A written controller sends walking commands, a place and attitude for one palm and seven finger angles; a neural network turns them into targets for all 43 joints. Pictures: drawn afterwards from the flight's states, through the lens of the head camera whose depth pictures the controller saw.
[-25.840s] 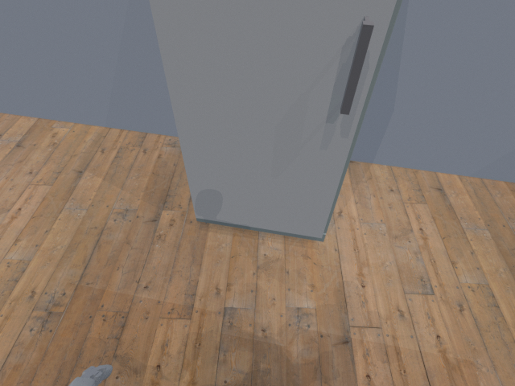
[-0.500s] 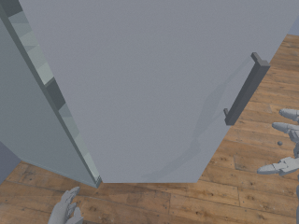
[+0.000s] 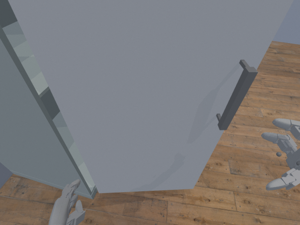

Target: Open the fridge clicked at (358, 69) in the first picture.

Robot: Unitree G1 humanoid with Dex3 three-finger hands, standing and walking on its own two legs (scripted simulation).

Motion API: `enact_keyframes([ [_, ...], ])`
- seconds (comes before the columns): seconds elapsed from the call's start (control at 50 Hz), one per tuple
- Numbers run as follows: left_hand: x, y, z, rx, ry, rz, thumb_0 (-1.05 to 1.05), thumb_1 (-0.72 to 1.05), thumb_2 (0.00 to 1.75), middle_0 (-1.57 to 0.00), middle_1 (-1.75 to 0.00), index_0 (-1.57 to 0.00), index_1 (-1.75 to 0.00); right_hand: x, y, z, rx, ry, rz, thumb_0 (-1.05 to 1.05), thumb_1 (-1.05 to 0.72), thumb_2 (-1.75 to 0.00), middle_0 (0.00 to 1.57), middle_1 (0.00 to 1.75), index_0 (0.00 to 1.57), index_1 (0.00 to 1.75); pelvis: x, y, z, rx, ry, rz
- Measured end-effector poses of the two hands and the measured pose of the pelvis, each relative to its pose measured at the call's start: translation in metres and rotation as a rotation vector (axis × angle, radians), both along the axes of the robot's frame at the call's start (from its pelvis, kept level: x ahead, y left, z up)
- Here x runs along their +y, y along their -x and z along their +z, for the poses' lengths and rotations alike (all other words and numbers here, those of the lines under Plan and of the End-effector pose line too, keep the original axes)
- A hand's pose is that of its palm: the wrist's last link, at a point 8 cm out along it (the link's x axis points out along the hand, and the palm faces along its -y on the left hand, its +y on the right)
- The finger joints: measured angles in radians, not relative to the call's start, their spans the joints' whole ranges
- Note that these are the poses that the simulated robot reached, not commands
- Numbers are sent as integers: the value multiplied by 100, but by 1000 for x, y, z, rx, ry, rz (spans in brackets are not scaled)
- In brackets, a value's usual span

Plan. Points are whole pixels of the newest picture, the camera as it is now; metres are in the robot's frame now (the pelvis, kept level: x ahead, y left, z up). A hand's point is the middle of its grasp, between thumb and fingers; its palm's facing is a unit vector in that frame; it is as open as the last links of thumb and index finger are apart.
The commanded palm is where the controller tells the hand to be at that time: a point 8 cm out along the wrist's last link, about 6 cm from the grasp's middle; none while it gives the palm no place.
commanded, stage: draw the hand back to the body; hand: right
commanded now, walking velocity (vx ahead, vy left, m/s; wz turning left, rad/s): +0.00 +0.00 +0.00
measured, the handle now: (231, 98) +0.44 -0.24 +0.13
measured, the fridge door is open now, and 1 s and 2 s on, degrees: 71 71 71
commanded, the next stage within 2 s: step back with the hand held close in 1.40 s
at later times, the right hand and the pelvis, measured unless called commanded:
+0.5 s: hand (294, 160) +0.22 -0.29 +0.15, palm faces +0.43 +0.85 -0.31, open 13.8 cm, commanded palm +0.17 -0.32 +0.16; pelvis +0.00 +0.00 +0.01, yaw +0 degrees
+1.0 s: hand (291, 154) +0.22 -0.27 +0.17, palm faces +0.44 +0.80 -0.40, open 9.0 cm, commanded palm +0.17 -0.30 +0.19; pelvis +0.02 +0.00 +0.02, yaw +1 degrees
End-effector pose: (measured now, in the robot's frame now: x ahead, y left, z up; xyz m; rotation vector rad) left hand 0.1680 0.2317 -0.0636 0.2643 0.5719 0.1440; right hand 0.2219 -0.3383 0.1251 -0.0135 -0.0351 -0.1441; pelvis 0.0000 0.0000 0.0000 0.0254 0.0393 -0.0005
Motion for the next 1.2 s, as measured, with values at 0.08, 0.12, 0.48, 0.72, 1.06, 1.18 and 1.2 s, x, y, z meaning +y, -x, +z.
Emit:
enact_keyframes([
  [0.08, -4, -4, 10, -60, 27, 0, 1, 90, 90, -21, -30, -20, -30, 5, -5, 11, 17, 27, 24, -2, 55, -20, 25, 115, 25, 115, -2, -3, 3, -5, 5, 12],
  [0.12, -5, -5, 13, -74, 39, -2, 1, 90, 90, -21, -30, -20, -30, 4, -1, 13, 17, 14, 9, -2, 55, -20, 25, 115, 25, 115, -3, -4, 3, -4, 7, 18],
  [0.48, -21, -10, 10, -12, 30, -89, 1, 90, 90, -21, -30, -20, -30, 7, 40, 36, 6, 298, -293, -2, 36, -29, 25, 104, 25, 104, -5, 1, 10, -49, 9, -3],
  [0.72, -19, -5, 0, 93, 44, -51, 1, 90, 90, -21, -30, -20, -30, 20, 46, 48, -17, 393, -345, -1, -4, -48, 24, 80, 24, 80, -5, -9, 18, -87, 21, 10],
  [1.06, -11, -32, 12, 64, 44, -45, 1, 90, 90, -20, -30, -20, -30, 33, 45, 67, -56, 440, -319, 0, -65, -78, 22, 44, 22, 44, -1, -25, 22, -103, 22, 21],
  [1.18, -13, -36, 13, 67, 48, -53, 1, 90, 90, -20, -30, -20, -30, 34, 47, 69, -57, 438, -327, 1, -80, -85, 21, 36, 21, 35, 0, -25, 23, -106, 22, 18],
  [1.2, -13, -36, 13, 69, 49, -53, 1, 90, 90, -20, -30, -20, -30, 33, 48, 68, -55, 436, -329, 1, -82, -86, 21, 35, 21, 34, 0, -25, 23, -106, 23, 18],
])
